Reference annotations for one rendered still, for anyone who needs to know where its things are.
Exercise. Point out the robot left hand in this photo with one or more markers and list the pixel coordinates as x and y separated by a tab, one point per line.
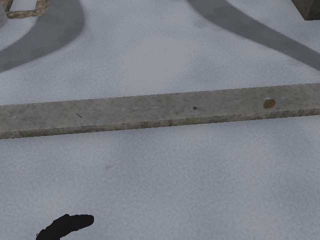
65	225

